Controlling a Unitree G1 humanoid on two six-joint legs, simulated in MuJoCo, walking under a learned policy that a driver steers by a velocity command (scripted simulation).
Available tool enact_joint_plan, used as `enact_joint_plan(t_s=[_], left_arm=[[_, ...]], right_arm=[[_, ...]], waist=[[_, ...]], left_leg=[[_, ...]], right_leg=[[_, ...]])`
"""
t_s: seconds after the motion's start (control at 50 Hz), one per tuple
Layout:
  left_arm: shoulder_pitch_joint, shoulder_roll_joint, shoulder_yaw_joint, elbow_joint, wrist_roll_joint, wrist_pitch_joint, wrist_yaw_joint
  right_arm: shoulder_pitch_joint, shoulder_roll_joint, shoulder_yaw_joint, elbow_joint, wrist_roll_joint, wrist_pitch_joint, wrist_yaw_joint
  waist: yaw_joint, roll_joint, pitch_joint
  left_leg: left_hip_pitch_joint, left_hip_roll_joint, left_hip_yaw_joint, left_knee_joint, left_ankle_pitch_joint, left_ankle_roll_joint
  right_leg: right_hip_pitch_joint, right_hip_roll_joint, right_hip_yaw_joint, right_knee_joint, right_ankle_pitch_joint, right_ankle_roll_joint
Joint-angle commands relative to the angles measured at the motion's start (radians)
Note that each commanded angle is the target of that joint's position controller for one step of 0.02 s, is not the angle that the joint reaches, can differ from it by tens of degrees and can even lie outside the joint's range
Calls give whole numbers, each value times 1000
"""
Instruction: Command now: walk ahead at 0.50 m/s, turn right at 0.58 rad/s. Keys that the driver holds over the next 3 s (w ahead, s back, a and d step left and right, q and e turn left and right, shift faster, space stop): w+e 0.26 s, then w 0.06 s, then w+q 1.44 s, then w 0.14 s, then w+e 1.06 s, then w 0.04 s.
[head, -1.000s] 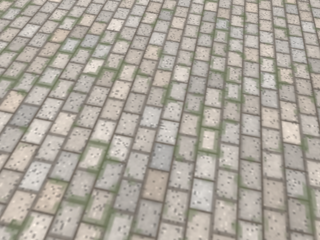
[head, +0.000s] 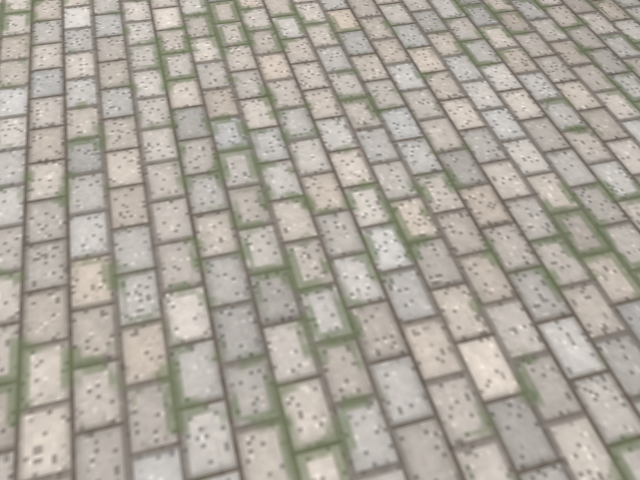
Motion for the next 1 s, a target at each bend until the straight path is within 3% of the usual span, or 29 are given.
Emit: enact_joint_plan(t_s=[0.02,0.1,0.16,0.22,0.26,0.3,0.32,0.34,0.36,0.38,0.4,0.42,0.44,0.46,0.48,0.52,0.62,0.74,0.8,0.86,0.88,0.9,0.92,0.94,0.96,0.98,1.0], left_arm=[[-1,30,4,-77,6,9,-20],[-130,13,-7,-129,5,12,-32],[-225,-13,-23,-161,1,5,-44],[-304,-13,-29,-194,5,3,-52],[-322,-5,-27,-208,11,3,-49],[-262,7,-19,-195,19,-1,-36],[-147,22,-8,-160,24,-10,-27],[26,46,7,-98,35,-21,-13],[132,144,31,-83,47,-26,7],[155,206,45,-91,5,-17,18],[117,178,41,-80,-11,-14,30],[66,119,25,-66,-6,-24,37],[26,68,9,-54,-4,-34,36],[-6,37,-3,-46,-9,-46,35],[-27,16,-10,-44,-10,-56,33],[-11,17,-10,-25,-12,-78,31],[48,10,-10,24,-14,-95,35],[123,15,-13,83,-15,-95,54],[147,35,-12,111,-10,-83,65],[120,84,-3,117,-3,-66,76],[114,97,0,113,-2,-58,76],[84,101,0,93,-8,-57,73],[131,-11,-24,31,-25,-67,52],[38,44,-12,-8,-16,-78,45],[-41,40,-17,-36,-14,-91,39],[-40,36,-21,-37,-19,-101,37],[-27,33,-19,-26,-14,-96,38]], right_arm=[[74,-109,-35,-17,14,-30,6],[105,-112,-43,11,12,-30,10],[120,-121,-49,28,12,-27,11],[161,-146,-58,49,12,-19,4],[187,-162,-63,66,10,-7,-2],[214,-186,-66,87,7,8,-7],[219,-195,-65,92,9,16,-8],[223,-174,-55,87,12,18,-7],[258,-66,-23,32,32,12,9],[245,-92,-34,11,26,15,12],[135,-144,-50,1,21,20,7],[107,-105,-37,-1,37,11,12],[127,-91,-36,21,36,12,16],[157,-88,-38,40,19,27,20],[199,-81,-39,68,8,44,25],[206,-68,-46,82,8,60,38],[44,-42,-50,50,7,64,49],[-150,-5,-26,-14,-2,54,68],[-173,-9,-25,-37,-2,53,72],[-40,-45,-43,-9,-5,54,58],[67,-72,-58,20,-9,47,52],[223,-126,-83,63,-22,41,40],[255,-255,-121,61,-23,47,24],[238,-262,-124,49,20,57,27],[187,-235,-118,56,30,61,18],[143,-179,-104,58,31,60,14],[97,-140,-93,56,28,55,11]], waist=[[-11,147,-29],[-26,135,9],[-47,137,26],[-69,135,44],[-72,136,44],[-40,149,-5],[12,137,-70],[86,88,-168],[102,-104,-316],[100,-164,-407],[110,-22,-285],[73,-9,-155],[25,24,-87],[-13,3,-52],[-34,-14,-45],[-46,-15,-37],[-17,-13,41],[32,-8,83],[25,-13,71],[-48,-53,-28],[-95,-47,-92],[-179,9,-170],[-132,242,-271],[-146,179,-327],[-129,96,-172],[-88,41,-82],[-40,3,-18]], left_leg=[[143,281,-215,-237,179,127],[165,265,-83,-268,249,128],[167,242,11,-262,272,106],[221,267,53,-242,312,89],[281,283,84,-182,435,75],[312,288,116,-17,752,65],[294,280,135,144,825,58],[160,253,154,357,692,41],[-192,173,160,695,161,-2],[-377,23,41,942,-359,-25],[-449,70,-76,979,-262,-13],[-435,93,-94,926,-195,-4],[-377,120,-106,831,-164,3],[-317,127,-114,773,-148,0],[-263,120,-117,751,-128,-4],[-269,98,-121,733,-77,-4],[-434,99,-125,593,106,-13],[-426,80,-6,300,202,12],[-371,36,52,218,115,59],[-181,-61,99,198,-42,130],[-42,-86,81,152,-64,160],[196,-34,-26,68,-63,212],[529,278,-503,54,-54,362],[584,365,-847,-96,-2,440],[481,338,-668,-119,40,398],[342,305,-566,-140,119,350],[226,248,-477,-156,213,301]], right_leg=[[-175,-68,33,19,70,17],[-250,-84,7,-103,195,35],[-193,-84,-43,-293,297,25],[-145,-73,-101,-424,260,-7],[-112,-47,-136,-480,183,-38],[19,23,-163,-530,77,-80],[161,65,-162,-581,75,-106],[421,53,-109,-637,119,-135],[771,-254,300,-680,-35,-220],[830,-458,707,-828,127,-302],[749,-410,519,-808,274,-278],[595,-370,358,-816,393,-249],[478,-314,245,-847,436,-193],[393,-275,172,-877,451,-156],[342,-253,117,-908,446,-136],[333,-238,62,-950,472,-128],[390,-222,-56,-1018,446,-101],[498,-239,-168,-1001,592,-82],[586,-258,-213,-910,834,-63],[620,-269,-254,-640,1219,-53],[573,-268,-257,-463,1166,-54],[406,-241,-268,-199,932,-33],[-15,-80,-262,199,127,24],[-216,39,-45,373,-179,36],[-300,-44,23,330,-75,28],[-262,-81,12,231,-7,28],[-204,-108,8,144,7,37]])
